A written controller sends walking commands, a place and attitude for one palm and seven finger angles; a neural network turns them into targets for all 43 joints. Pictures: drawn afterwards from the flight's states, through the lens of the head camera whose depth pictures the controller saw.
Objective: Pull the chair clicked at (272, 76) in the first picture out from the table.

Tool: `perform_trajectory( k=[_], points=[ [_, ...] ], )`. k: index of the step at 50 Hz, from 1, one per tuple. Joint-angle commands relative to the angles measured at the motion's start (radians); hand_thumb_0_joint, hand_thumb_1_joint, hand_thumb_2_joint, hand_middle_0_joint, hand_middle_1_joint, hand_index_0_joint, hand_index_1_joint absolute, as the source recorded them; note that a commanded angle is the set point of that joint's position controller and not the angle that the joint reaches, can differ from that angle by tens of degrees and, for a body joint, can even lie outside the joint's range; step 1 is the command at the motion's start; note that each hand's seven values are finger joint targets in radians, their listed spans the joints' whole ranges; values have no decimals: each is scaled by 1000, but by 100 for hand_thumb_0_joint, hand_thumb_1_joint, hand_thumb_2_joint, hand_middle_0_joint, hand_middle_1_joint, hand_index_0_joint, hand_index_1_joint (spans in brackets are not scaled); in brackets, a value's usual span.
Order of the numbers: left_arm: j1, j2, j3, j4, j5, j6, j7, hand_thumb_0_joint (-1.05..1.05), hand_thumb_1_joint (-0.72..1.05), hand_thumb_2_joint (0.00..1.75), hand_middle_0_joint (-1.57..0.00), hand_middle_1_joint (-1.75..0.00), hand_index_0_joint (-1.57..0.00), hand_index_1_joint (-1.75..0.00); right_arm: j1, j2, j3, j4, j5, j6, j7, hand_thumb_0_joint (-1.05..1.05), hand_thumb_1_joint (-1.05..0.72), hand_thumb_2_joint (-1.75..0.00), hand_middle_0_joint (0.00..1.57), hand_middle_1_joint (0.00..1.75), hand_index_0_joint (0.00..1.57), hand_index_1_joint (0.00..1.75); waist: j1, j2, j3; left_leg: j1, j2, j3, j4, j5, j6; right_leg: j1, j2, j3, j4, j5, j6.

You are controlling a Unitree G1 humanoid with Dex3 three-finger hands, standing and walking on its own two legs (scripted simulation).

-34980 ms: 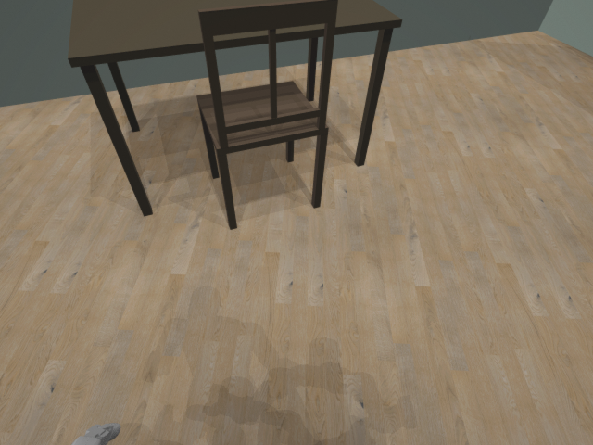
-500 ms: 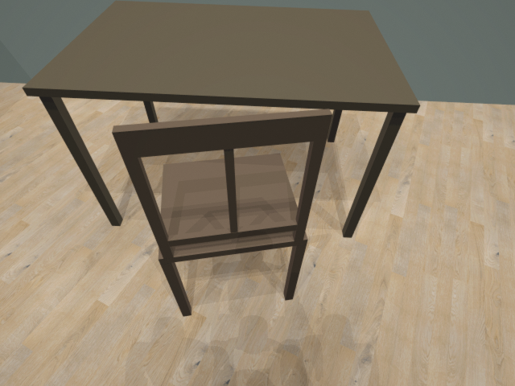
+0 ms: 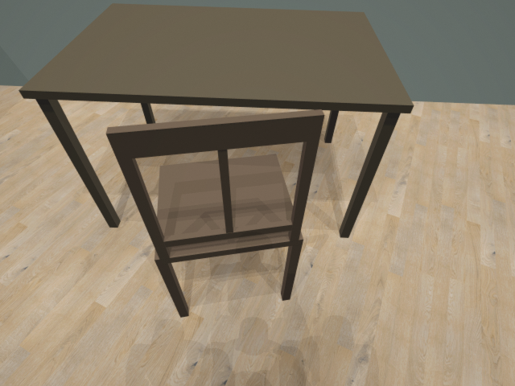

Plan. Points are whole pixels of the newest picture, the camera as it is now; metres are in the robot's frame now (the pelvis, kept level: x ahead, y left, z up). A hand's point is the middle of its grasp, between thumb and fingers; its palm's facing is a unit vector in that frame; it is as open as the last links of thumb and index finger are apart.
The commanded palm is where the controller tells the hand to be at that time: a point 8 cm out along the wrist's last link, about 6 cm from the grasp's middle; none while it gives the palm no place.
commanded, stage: look again from close up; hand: left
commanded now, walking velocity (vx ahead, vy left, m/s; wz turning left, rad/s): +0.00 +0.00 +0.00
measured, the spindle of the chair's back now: (226, 194) +0.55 +0.11 -0.09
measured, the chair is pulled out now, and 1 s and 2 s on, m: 0.16 0.16 0.16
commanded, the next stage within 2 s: shuffle to correct the standing spot in 0.16 s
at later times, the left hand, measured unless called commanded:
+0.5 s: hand out of the picture +0.00 +0.16 -0.18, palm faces +0.06 -0.98 -0.18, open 7.3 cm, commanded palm none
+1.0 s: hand out of the picture +0.11 +0.12 -0.19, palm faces +0.24 -0.96 -0.13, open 7.3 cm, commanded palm none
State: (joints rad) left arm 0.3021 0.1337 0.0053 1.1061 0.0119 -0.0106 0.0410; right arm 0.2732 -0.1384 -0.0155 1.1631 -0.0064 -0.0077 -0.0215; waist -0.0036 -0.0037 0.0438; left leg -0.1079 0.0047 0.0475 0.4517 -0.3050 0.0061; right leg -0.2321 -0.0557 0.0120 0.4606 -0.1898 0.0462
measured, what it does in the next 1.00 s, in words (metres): walks ahead: left foot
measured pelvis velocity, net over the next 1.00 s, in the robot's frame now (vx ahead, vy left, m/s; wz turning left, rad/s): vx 0.13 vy -0.04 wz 0.19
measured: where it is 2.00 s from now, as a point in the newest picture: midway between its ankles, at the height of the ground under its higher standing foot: outside the picture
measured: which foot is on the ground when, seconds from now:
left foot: down 0.00-0.58, up 0.60-0.78, down 0.80-1.00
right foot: down 0.00-0.80, up 0.82-1.00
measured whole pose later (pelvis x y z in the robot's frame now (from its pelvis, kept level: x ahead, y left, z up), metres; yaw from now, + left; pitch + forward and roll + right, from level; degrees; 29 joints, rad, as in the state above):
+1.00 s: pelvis +0.13 -0.04 +0.00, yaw +11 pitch +0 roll -1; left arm 0.28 0.16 0.05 1.04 0.03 0.03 0.01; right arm 0.25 -0.12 -0.03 1.06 -0.03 -0.04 -0.04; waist 0.01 -0.06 0.05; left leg -0.24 0.01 0.09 0.51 -0.27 0.04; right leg -0.49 -0.06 0.00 1.13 -0.33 0.02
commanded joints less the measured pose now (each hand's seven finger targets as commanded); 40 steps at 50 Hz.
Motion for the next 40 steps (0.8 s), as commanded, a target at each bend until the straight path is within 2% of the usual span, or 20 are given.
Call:
perform_trajectory(
  k=[1, 3, 13, 14, 17, 19, 22, 24, 26, 27, 28, 29, 30, 31, 32, 35, 37, 38, 39, 40],
  points=[
    [68, 103, 15, -29, 3, -13, 7, 0, 90, 90, -20, -30, -20, -30, 62, -84, -16, -23, 5, -8, -4, 0, -90, -90, 20, 30, 20, 30, 0, -23, 51, -93, 77, -74, -114, 91, 16, 21, -46, 39, -91, 62, -47],
    [72, 99, 16, -26, 3, -13, 7, 0, 90, 90, -20, -30, -20, -30, 63, -85, -15, -22, 3, -9, -5, 0, -90, -90, 20, 30, 20, 30, 0, 5, 50, -93, 76, -73, -113, 96, 14, 18, -46, 42, -87, 68, -49],
    [85, 88, 14, -19, 3, -13, 8, 0, 90, 90, -20, -30, -20, -30, 74, -78, -12, -18, 4, -11, -7, 0, -90, -90, 20, 30, 20, 30, 3, -4, 62, -101, 79, -76, -123, 102, 15, 25, -46, 37, -86, 83, -48],
    [88, 85, 15, -14, 4, -12, 6, 0, 90, 90, -20, -30, -20, -30, 88, -78, -12, -14, 0, -11, -7, 0, -90, -90, 20, 30, 20, 30, -4, -14, 46, -93, 83, -85, -132, 43, 18, 33, -38, 21, -79, 16, -46],
    [79, 79, 22, -26, 16, 4, -3, 0, 90, 90, -20, -30, -20, -30, 97, -107, -31, -16, -9, 4, -5, 0, -90, -90, 20, 30, 20, 30, -11, 31, 117, -165, 119, -159, -222, -290, 46, -40, 1, -38, -31, -220, -38],
    [75, 73, 30, -44, 24, 11, -12, 0, 90, 90, -20, -30, -20, -30, 101, -137, -46, -25, -15, 5, -8, 0, -90, -90, 20, 30, 20, 30, -11, 99, 154, -197, 172, -238, -278, -393, 80, -79, 24, -93, 59, -204, -35],
    [68, 62, 39, -70, 27, 8, -25, 0, 90, 90, -20, -30, -20, -30, 123, -149, -59, -32, -17, -5, -16, 0, -90, -90, 20, 30, 20, 30, -15, 107, 169, -174, 220, -311, -265, -327, 120, -134, 14, -102, 114, -140, -43],
    [81, 62, 45, -74, 24, 2, -31, 0, 90, 90, -20, -30, -20, -30, 133, -138, -59, -34, -20, -12, -23, 0, -90, -90, 20, 30, 20, 30, -7, 101, 147, -163, 214, -293, -193, -158, 123, -106, 5, -97, 83, -104, -50],
    [148, 83, 57, -60, 19, -3, -30, 0, 90, 90, -20, -30, -20, -30, 127, -110, -53, -38, -19, -19, -27, 0, -90, -90, 20, 30, 20, 30, 22, 45, 108, -239, 157, -210, -61, 8, 101, 45, -21, -56, 22, -47, -73],
    [205, 104, 64, -44, 19, -6, -26, 0, 90, 90, -20, -30, -20, -30, 112, -99, -49, -51, -17, -22, -28, 0, -90, -90, 20, 30, 20, 30, 42, -26, 80, -324, 93, -109, 54, 9, 73, 157, -71, 8, -7, 3, -100],
    [261, 146, 76, -23, 19, -10, -19, 0, 90, 90, -20, -30, -20, -30, 101, -59, -40, -66, -14, -23, -26, 0, -90, -90, 20, 30, 20, 30, 57, -192, 45, -428, 7, 14, 222, -63, 38, 265, -166, 115, -66, 82, -146],
    [319, 171, 82, -7, 18, -15, -11, 0, 90, 90, -20, -30, -20, -30, 44, -50, -38, -90, -15, -20, -26, 0, -90, -90, 20, 30, 20, 30, 83, -289, 23, -492, 3, 44, 420, -286, 27, 290, -269, 221, -140, 202, -210],
    [325, 155, 75, -4, 19, -19, -4, 0, 90, 90, -20, -30, -20, -30, -1, -67, -37, -109, -15, -20, -25, 0, -90, -90, 20, 30, 20, 30, 87, -247, 19, -533, 29, 3, 560, -325, 26, 297, -287, 242, -139, 341, -266],
    [305, 142, 70, -10, 21, -16, 0, 0, 90, 90, -20, -30, -20, -30, -10, -58, -41, -118, -10, -19, -23, 0, -90, -90, 20, 30, 20, 30, 74, -174, 32, -553, 42, 2, 634, -320, 25, 284, -303, 218, -133, 388, -303],
    [268, 126, 65, -15, 24, -17, 4, 0, 90, 90, -20, -30, -20, -30, -21, -52, -40, -118, -11, -20, -17, 0, -90, -90, 20, 30, 20, 30, 57, -101, 28, -549, 58, 2, 624, -312, 23, 280, -283, 158, -98, 433, -309],
    [165, 130, 56, -43, 31, -13, 4, 0, 90, 90, -20, -30, -20, -30, -3, -23, -36, -124, -9, -14, -3, 0, -90, -90, 20, 30, 20, 30, 11, -129, 12, -398, 56, 44, 433, -231, 27, 147, -235, 31, -85, 333, -261],
    [87, 126, 52, -55, 22, -8, -3, 0, 90, 90, -20, -30, -20, -30, 81, -15, -32, -102, -13, -17, -1, 0, -90, -90, 20, 30, 20, 30, -50, -119, 13, -174, 25, 108, 224, -29, 26, -6, -176, -65, -47, 231, -198],
    [61, 124, 51, -58, 13, -3, -7, 0, 90, 90, -20, -30, -20, -30, 154, -28, -34, -76, -16, -22, -3, 0, -90, -90, 20, 30, 20, 30, -84, -111, -6, -29, 3, 126, 91, 105, 27, -60, -128, -118, 58, 230, -158],
    [75, 95, 46, -61, 8, -1, -14, 0, 90, 90, -20, -30, -20, -30, 253, -92, -46, -43, -19, -31, -12, 0, -90, -90, 20, 30, 20, 30, -112, 6, -50, 113, 82, -8, 5, 194, 49, -126, -79, -146, 285, 172, -110],
    [111, 42, 34, -79, 7, -3, -22, 0, 90, 90, -20, -30, -20, -30, 326, -198, -68, -31, -28, -40, -22, 0, -90, -90, 20, 30, 20, 30, -116, 267, -86, 205, 372, -428, -106, 408, 153, -333, 26, -167, 550, -298, -45]
  ],
)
